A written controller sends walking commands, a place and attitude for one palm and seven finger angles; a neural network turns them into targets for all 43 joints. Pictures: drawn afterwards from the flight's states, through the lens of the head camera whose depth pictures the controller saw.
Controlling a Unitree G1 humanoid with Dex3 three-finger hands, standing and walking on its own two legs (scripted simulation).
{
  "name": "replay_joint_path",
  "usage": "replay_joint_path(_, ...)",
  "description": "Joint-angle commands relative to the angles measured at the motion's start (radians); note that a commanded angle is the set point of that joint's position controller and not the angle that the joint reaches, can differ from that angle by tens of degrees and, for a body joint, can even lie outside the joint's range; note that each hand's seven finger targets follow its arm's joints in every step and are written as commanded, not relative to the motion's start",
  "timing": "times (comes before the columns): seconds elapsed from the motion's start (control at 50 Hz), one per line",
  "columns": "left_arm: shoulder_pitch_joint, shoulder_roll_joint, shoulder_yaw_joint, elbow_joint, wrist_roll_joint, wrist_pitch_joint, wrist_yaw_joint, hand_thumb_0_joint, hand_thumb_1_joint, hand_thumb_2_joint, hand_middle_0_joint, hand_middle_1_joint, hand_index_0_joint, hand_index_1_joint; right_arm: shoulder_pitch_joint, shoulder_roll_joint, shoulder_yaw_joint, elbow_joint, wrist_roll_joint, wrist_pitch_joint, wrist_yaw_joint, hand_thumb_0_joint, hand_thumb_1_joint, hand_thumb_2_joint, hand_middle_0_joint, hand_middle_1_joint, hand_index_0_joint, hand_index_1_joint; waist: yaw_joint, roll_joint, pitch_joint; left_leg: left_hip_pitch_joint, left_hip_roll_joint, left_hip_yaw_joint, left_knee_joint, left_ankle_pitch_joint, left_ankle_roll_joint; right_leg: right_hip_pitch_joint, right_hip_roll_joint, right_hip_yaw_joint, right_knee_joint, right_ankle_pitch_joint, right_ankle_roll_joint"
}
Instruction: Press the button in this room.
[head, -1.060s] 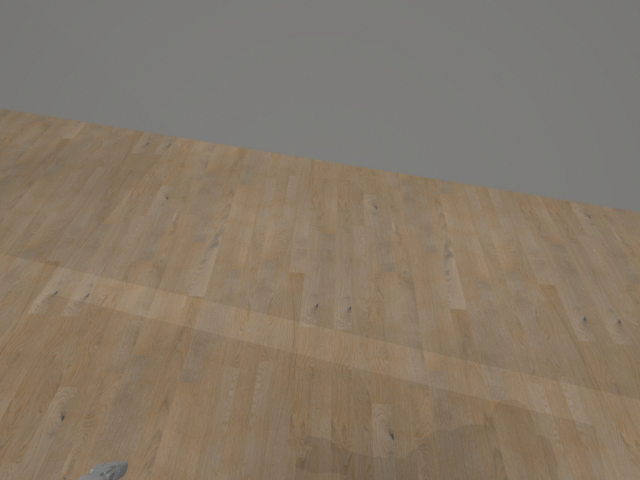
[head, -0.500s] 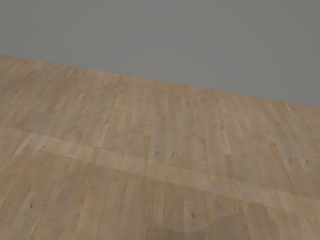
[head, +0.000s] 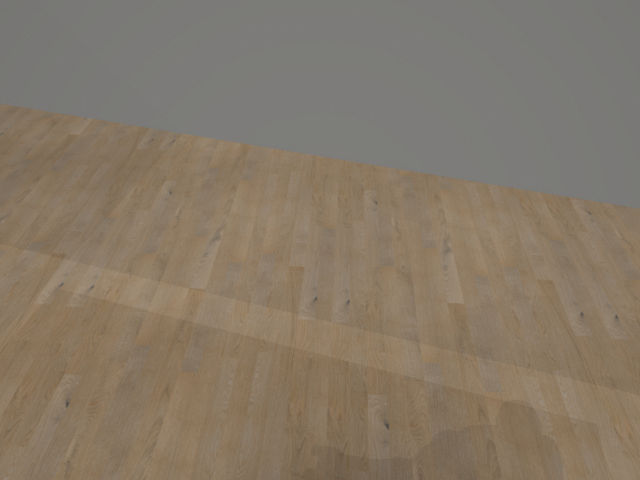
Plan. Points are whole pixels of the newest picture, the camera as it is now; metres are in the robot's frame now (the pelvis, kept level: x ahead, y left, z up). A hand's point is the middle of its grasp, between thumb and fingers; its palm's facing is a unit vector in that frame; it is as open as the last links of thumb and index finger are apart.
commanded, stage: turn or walk to find it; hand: left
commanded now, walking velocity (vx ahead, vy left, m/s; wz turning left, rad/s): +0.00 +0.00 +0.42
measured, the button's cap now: out of the picture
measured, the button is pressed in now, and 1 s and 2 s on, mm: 0 0 0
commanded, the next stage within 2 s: none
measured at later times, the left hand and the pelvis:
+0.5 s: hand out of the picture +0.02 +0.20 -0.16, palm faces +0.20 -0.94 -0.29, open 7.3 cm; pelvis -0.03 -0.02 -0.01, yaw +11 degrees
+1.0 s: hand out of the picture -0.14 +0.21 -0.19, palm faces +0.46 -0.85 -0.25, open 7.3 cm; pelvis -0.06 +0.01 -0.01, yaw +24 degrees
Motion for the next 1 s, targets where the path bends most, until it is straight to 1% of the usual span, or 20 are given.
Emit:
replay_joint_path(0.0, 0.039, 0.133, 0.030, -0.068, 0.000, 0.008, 0.023, 0.000, 0.900, 0.900, -0.200, -0.300, -0.200, -0.300, 0.012, -0.069, -0.019, -0.078, -0.005, 0.009, -0.006, 0.000, -0.900, -0.900, 0.200, 0.300, 0.200, 0.300, 0.017, -0.080, -0.045, -0.098, 0.065, -0.046, 0.061, 0.127, 0.017, 0.010, -0.189, 0.119, -0.053, 0.087, -0.024)
replay_joint_path(0.12, 0.029, 0.135, 0.047, -0.144, 0.007, 0.020, 0.031, 0.000, 0.900, 0.900, -0.200, -0.300, -0.200, -0.300, 0.080, -0.055, -0.047, -0.123, -0.003, 0.024, -0.004, 0.000, -0.900, -0.900, 0.200, 0.300, 0.200, 0.300, -0.008, -0.085, -0.056, -0.083, 0.054, -0.047, 0.181, 0.110, 0.025, -0.094, -0.249, 0.082, 0.032, 0.120, -0.068)
replay_joint_path(0.16, 0.015, 0.092, 0.045, -0.167, 0.004, 0.026, 0.030, 0.000, 0.900, 0.900, -0.200, -0.300, -0.200, -0.300, 0.099, -0.080, -0.054, -0.136, -0.011, 0.021, -0.001, 0.000, -0.900, -0.900, 0.200, 0.300, 0.200, 0.300, -0.019, 0.071, -0.031, -0.113, 0.131, -0.220, 0.040, 0.183, 0.076, -0.141, -0.119, -0.030, 0.197, -0.027, 0.003)
replay_joint_path(0.18, 0.015, 0.057, 0.044, -0.180, 0.000, 0.027, 0.031, 0.000, 0.900, 0.900, -0.200, -0.300, -0.200, -0.300, 0.114, -0.114, -0.064, -0.145, -0.015, 0.015, -0.005, 0.000, -0.900, -0.900, 0.200, 0.300, 0.200, 0.300, -0.022, 0.200, -0.029, -0.105, 0.224, -0.404, -0.074, 0.233, 0.146, -0.180, -0.027, -0.070, 0.345, -0.168, 0.038)
replay_joint_path(0.22, 0.013, 0.054, 0.048, -0.196, 0.002, 0.024, 0.035, 0.000, 0.900, 0.900, -0.200, -0.300, -0.200, -0.300, 0.131, -0.116, -0.075, -0.156, -0.009, 0.010, -0.017, 0.000, -0.900, -0.900, 0.200, 0.300, 0.200, 0.300, -0.016, 0.192, -0.035, -0.057, 0.275, -0.501, -0.108, 0.333, 0.239, -0.267, -0.030, 0.031, 0.562, -0.344, 0.032)
replay_joint_path(0.28, 0.048, 0.009, 0.049, -0.188, -0.005, 0.019, 0.029, 0.000, 0.900, 0.900, -0.200, -0.300, -0.200, -0.300, 0.107, -0.092, -0.080, -0.175, -0.013, 0.013, -0.026, 0.000, -0.900, -0.900, 0.200, 0.300, 0.200, 0.300, -0.003, 0.152, -0.089, 0.005, 0.216, -0.406, -0.050, 0.379, 0.226, -0.266, -0.027, 0.039, 0.527, -0.297, 0.042)
replay_joint_path(0.36, 0.077, -0.024, 0.050, -0.194, -0.011, 0.015, 0.027, 0.000, 0.900, 0.900, -0.200, -0.300, -0.200, -0.300, 0.129, -0.085, -0.093, -0.179, -0.015, 0.022, -0.025, 0.000, -0.900, -0.900, 0.200, 0.300, 0.200, 0.300, -0.010, 0.135, -0.118, 0.016, 0.174, -0.398, -0.026, 0.381, 0.202, -0.179, 0.007, 0.015, 0.325, -0.261, 0.045)
replay_joint_path(0.42, 0.174, -0.006, 0.061, -0.176, -0.009, 0.006, 0.032, 0.000, 0.900, 0.900, -0.200, -0.300, -0.200, -0.300, 0.098, -0.062, -0.098, -0.198, -0.004, 0.030, -0.017, 0.000, -0.900, -0.900, 0.200, 0.300, 0.200, 0.300, 0.031, 0.104, -0.119, -0.142, 0.100, -0.360, 0.042, 0.218, 0.125, 0.058, 0.005, 0.003, 0.005, -0.043, 0.045)
replay_joint_path(0.44, 0.205, 0.047, 0.075, -0.171, 0.002, -0.001, 0.037, 0.000, 0.900, 0.900, -0.200, -0.300, -0.200, -0.300, 0.092, -0.015, -0.095, -0.213, 0.003, 0.032, -0.010, 0.000, -0.900, -0.900, 0.200, 0.300, 0.200, 0.300, 0.043, -0.034, -0.110, -0.302, 0.027, -0.268, 0.163, 0.022, 0.065, 0.178, -0.133, 0.118, -0.102, -0.065, 0.008)
replay_joint_path(0.46, 0.190, 0.135, 0.092, -0.185, 0.017, -0.005, 0.041, 0.000, 0.900, 0.900, -0.200, -0.300, -0.200, -0.300, 0.091, 0.045, -0.088, -0.243, 0.002, 0.032, -0.007, 0.000, -0.900, -0.900, 0.200, 0.300, 0.200, 0.300, 0.043, -0.308, -0.043, -0.477, -0.104, -0.053, 0.400, -0.256, -0.011, 0.168, -0.406, 0.407, -0.187, -0.068, -0.101)
replay_joint_path(0.48, 0.169, 0.125, 0.086, -0.204, 0.009, -0.005, 0.043, 0.000, 0.900, 0.900, -0.200, -0.300, -0.200, -0.300, 0.043, -0.003, -0.100, -0.246, -0.013, 0.037, -0.007, 0.000, -0.900, -0.900, 0.200, 0.300, 0.200, 0.300, 0.054, -0.232, -0.021, -0.435, -0.047, -0.080, 0.569, -0.319, -0.007, 0.014, -0.454, 0.384, -0.186, 0.011, -0.152)
replay_joint_path(0.56, 0.068, 0.043, 0.065, -0.217, 0.013, -0.017, 0.039, 0.000, 0.900, 0.900, -0.200, -0.300, -0.200, -0.300, 0.102, 0.030, -0.098, -0.181, -0.008, 0.053, 0.013, 0.000, -0.900, -0.900, 0.200, 0.300, 0.200, 0.300, -0.022, -0.158, 0.021, -0.384, -0.003, -0.013, 0.785, -0.158, -0.028, -0.052, -0.286, 0.115, -0.102, 0.219, -0.129)
replay_joint_path(0.72, 0.221, 0.087, 0.078, -0.156, 0.024, -0.011, 0.036, 0.000, 0.900, 0.900, -0.200, -0.300, -0.200, -0.300, -0.049, 0.054, -0.071, -0.211, 0.001, 0.049, 0.014, 0.000, -0.900, -0.900, 0.200, 0.300, 0.200, 0.300, 0.056, -0.198, 0.008, -0.287, 0.006, 0.081, 0.460, -0.242, -0.037, 0.061, -0.318, 0.056, -0.033, 0.455, -0.150)
replay_joint_path(0.8, 0.200, 0.112, 0.088, -0.147, 0.021, -0.005, 0.035, 0.000, 0.900, 0.900, -0.200, -0.300, -0.200, -0.300, 0.005, 0.041, -0.064, -0.200, 0.005, 0.033, 0.008, 0.000, -0.900, -0.900, 0.200, 0.300, 0.200, 0.300, 0.028, -0.213, -0.058, -0.126, -0.007, 0.124, 0.186, -0.149, -0.018, 0.073, -0.313, 0.005, 0.074, 0.531, -0.104)
replay_joint_path(0.82, 0.182, 0.105, 0.089, -0.147, 0.013, -0.001, 0.034, 0.000, 0.900, 0.900, -0.200, -0.300, -0.200, -0.300, 0.049, 0.024, -0.068, -0.190, 0.004, 0.026, 0.008, 0.000, -0.900, -0.900, 0.200, 0.300, 0.200, 0.300, 0.001, -0.165, -0.082, -0.024, 0.005, 0.110, 0.036, -0.028, -0.008, 0.034, -0.292, -0.034, 0.151, 0.479, -0.062)
replay_joint_path(0.84, 0.190, 0.073, 0.085, -0.162, 0.005, 0.005, 0.030, 0.000, 0.900, 0.900, -0.200, -0.300, -0.200, -0.300, 0.094, -0.040, -0.081, -0.182, -0.003, 0.015, 0.007, 0.000, -0.900, -0.900, 0.200, 0.300, 0.200, 0.300, -0.021, -0.011, -0.128, 0.152, 0.110, -0.003, -0.031, 0.197, 0.033, -0.111, -0.235, -0.099, 0.303, 0.289, -0.002)
replay_joint_path(0.86, 0.195, 0.003, 0.070, -0.198, 0.002, 0.010, 0.022, 0.000, 0.900, 0.900, -0.200, -0.300, -0.200, -0.300, 0.127, -0.138, -0.102, -0.183, -0.007, 0.012, 0.004, 0.000, -0.900, -0.900, 0.200, 0.300, 0.200, 0.300, -0.025, 0.289, -0.122, 0.257, 0.371, -0.312, -0.036, 0.625, 0.160, -0.365, -0.109, -0.140, 0.504, -0.334, 0.072)
replay_joint_path(0.88, 0.140, 0.009, 0.061, -0.218, 0.011, 0.021, 0.028, 0.000, 0.900, 0.900, -0.200, -0.300, -0.200, -0.300, 0.166, -0.152, -0.105, -0.172, -0.002, 0.019, -0.002, 0.000, -0.900, -0.900, 0.200, 0.300, 0.200, 0.300, -0.051, 0.210, -0.117, 0.183, 0.415, -0.292, -0.033, 0.671, 0.239, -0.360, -0.100, -0.058, 0.627, -0.433, 0.066)
replay_joint_path(0.9, 0.092, -0.003, 0.065, -0.207, 0.008, 0.028, 0.032, 0.000, 0.900, 0.900, -0.200, -0.300, -0.200, -0.300, 0.156, -0.122, -0.101, -0.161, -0.006, 0.013, -0.016, 0.000, -0.900, -0.900, 0.200, 0.300, 0.200, 0.300, -0.052, 0.245, -0.108, 0.142, 0.358, -0.286, -0.041, 0.606, 0.231, -0.377, -0.100, -0.008, 0.678, -0.388, 0.069)
replay_joint_path(0.98, 0.114, -0.001, 0.073, -0.166, 0.005, 0.028, 0.013, 0.000, 0.900, 0.900, -0.200, -0.300, -0.200, -0.300, 0.044, -0.057, -0.077, -0.201, -0.007, 0.006, -0.024, 0.000, -0.900, -0.900, 0.200, 0.300, 0.200, 0.300, 0.000, 0.135, -0.038, 0.044, 0.232, -0.164, -0.059, 0.476, 0.180, -0.338, -0.099, -0.005, 0.682, -0.213, 0.078)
